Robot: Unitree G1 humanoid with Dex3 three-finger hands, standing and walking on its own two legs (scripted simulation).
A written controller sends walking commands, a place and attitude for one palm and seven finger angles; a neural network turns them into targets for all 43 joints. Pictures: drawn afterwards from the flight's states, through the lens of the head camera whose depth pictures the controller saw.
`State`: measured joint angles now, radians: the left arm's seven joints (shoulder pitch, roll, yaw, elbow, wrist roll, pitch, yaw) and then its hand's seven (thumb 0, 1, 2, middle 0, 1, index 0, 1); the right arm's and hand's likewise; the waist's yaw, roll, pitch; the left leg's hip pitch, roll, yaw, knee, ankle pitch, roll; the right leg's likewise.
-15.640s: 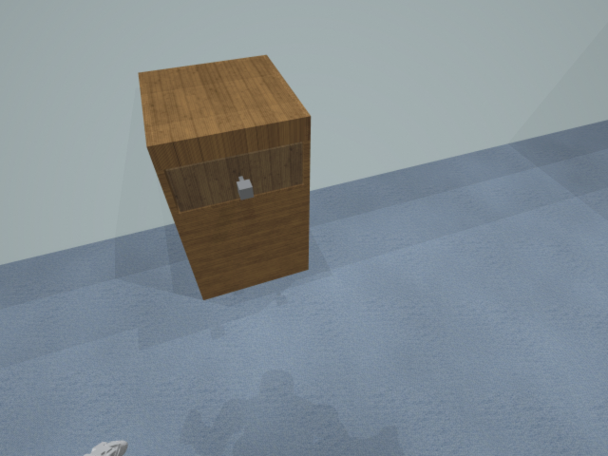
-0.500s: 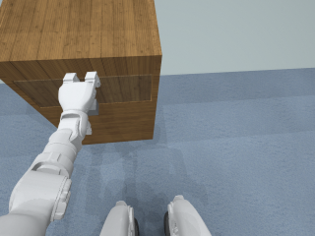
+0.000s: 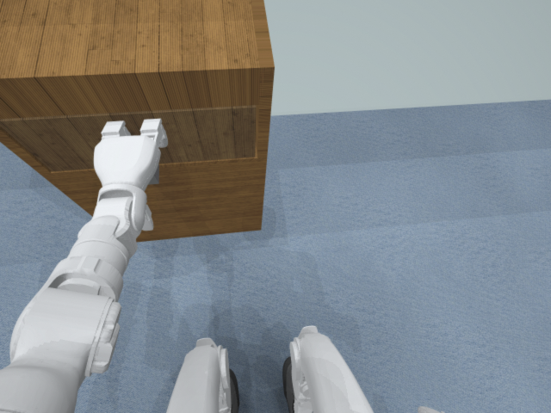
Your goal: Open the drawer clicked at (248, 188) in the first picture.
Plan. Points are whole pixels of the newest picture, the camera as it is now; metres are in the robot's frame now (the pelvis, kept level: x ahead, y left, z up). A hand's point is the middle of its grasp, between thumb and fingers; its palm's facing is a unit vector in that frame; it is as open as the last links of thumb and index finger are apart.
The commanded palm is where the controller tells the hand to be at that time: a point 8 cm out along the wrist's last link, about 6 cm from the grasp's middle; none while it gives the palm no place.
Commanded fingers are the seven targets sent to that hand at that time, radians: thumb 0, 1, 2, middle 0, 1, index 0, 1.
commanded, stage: lower the fingers behind the handle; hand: left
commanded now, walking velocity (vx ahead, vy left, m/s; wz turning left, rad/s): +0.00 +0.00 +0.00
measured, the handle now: (145, 160) +0.53 +0.18 -0.08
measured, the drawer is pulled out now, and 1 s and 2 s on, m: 0.00 0.00 0.00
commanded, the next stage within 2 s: close the thumb around the handle in 1.00 s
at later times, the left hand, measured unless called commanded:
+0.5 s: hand (141, 184) +0.48 +0.18 -0.09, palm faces -0.10 -0.02 -0.99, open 13.8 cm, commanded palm +0.47 +0.17 -0.04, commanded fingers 0.00 -0.50 0.30 -0.30 -1.20 -0.30 -1.20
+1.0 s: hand (147, 182) +0.49 +0.18 -0.09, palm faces -0.06 -0.02 -1.00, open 13.7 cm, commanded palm +0.47 +0.16 -0.05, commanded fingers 0.00 -0.50 0.30 -0.30 -1.20 -0.30 -1.20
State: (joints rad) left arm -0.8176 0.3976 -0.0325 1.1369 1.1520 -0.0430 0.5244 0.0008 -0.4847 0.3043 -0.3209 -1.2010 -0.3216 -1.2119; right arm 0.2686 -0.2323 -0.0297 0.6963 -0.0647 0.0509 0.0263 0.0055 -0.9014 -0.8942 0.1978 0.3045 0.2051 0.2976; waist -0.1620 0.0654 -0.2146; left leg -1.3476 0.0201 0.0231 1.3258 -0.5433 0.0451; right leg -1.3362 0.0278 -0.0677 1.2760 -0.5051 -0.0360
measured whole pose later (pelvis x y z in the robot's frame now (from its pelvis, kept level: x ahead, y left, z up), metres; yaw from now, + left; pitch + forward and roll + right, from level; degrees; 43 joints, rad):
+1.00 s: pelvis -0.01 -0.01 -0.03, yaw +0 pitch +35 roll -3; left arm -0.86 0.39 -0.03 1.14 1.14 0.04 0.56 0.00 -0.48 0.30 -0.33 -1.20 -0.34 -1.22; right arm 0.22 -0.21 -0.02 0.72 -0.07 0.04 0.05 0.01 -0.90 -0.89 0.20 0.30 0.20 0.30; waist -0.15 0.08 -0.22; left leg -1.48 0.02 0.01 1.45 -0.58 0.04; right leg -1.47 0.03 -0.08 1.41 -0.54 -0.05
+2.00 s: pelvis -0.01 +0.00 -0.04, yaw +0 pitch +35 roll -3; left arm -0.84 0.40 -0.03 1.12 1.17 -0.01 0.60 0.01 0.46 0.79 -0.41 -1.35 -0.31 -1.35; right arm 0.22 -0.23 -0.04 0.72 -0.07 0.04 0.05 0.01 -0.90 -0.89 0.20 0.30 0.20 0.30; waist -0.15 0.07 -0.22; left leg -1.51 0.02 0.01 1.48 -0.59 0.04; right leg -1.50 0.02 -0.08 1.43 -0.55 -0.04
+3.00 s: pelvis +0.01 -0.01 -0.01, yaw +0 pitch +31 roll -1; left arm -0.42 0.26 -0.05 0.80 1.18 -0.02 0.65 0.06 0.50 0.73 -0.42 -1.35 -0.30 -1.35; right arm 0.15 -0.21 -0.06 0.67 -0.08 0.10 0.05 0.01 -0.90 -0.89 0.20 0.30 0.20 0.30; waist -0.06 0.04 -0.22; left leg -1.32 0.02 0.03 1.38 -0.60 0.04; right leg -1.33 0.03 -0.05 1.35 -0.57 -0.04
